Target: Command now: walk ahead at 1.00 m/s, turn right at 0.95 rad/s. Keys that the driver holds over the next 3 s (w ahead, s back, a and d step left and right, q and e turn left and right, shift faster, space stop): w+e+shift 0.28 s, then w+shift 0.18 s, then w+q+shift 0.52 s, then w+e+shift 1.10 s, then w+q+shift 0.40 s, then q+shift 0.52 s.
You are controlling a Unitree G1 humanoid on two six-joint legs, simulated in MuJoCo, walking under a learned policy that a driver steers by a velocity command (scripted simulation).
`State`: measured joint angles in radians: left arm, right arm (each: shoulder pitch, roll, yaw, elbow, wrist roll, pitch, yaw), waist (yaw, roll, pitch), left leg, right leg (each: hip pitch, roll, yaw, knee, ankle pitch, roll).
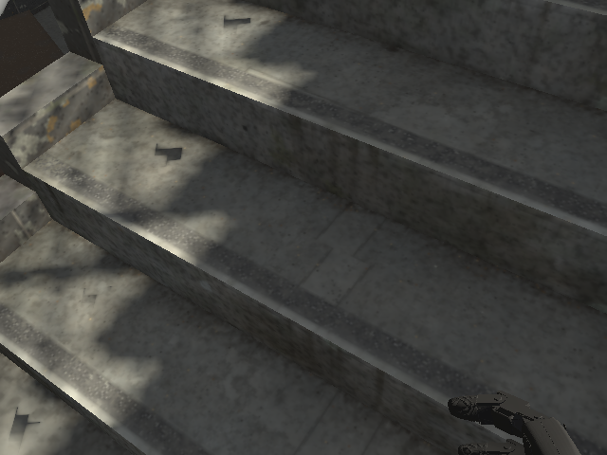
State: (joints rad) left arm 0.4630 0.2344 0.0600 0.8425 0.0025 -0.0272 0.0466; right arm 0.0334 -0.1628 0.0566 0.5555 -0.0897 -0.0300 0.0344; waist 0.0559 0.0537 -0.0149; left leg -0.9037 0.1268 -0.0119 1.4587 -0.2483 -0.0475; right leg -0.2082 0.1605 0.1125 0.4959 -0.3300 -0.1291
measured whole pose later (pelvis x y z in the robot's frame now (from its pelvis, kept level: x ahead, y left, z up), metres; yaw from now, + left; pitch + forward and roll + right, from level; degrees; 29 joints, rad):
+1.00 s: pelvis +0.56 -0.04 +0.25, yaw -5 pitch +4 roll +4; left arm 0.39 0.23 0.04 0.79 0.04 -0.12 0.02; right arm 0.10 -0.25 -0.02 0.61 -0.02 0.03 0.03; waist -0.02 0.02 -0.03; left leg -0.75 -0.21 0.16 1.17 -0.50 0.22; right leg -0.40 -0.02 0.03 1.49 -0.03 -0.05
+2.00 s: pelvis +1.36 -0.29 +0.72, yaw -43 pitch +4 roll -1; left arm -0.27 0.12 -0.02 0.39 0.02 -0.01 0.01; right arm 0.51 -0.21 -0.04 1.09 0.00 -0.12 -0.01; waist 0.02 0.01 -0.02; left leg 0.09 0.10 0.32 0.20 -0.26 -0.03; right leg -1.29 0.04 -0.07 1.72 -0.38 -0.18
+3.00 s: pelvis +1.94 -0.77 +1.24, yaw -17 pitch +3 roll +0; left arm 0.24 0.30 0.07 0.82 0.05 -0.07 0.04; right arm 0.12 -0.30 -0.05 0.68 -0.01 -0.07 0.12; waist 0.05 -0.02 -0.10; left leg -0.91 0.07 -0.01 1.48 -0.22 0.00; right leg -0.26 -0.10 -0.18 0.38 -0.17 0.00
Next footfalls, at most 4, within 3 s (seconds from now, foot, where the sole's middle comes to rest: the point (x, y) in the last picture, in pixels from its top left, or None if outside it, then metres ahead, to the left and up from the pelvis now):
0.22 left None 0.17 0.20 -0.77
0.52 right None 0.32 -0.07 -0.59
0.94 left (372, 294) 0.66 -0.03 -0.42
1.34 right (449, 114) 0.95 -0.18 -0.24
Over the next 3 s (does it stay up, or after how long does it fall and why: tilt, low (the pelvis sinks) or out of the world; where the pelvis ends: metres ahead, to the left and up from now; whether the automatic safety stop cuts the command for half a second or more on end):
stays up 1.94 -0.77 1.24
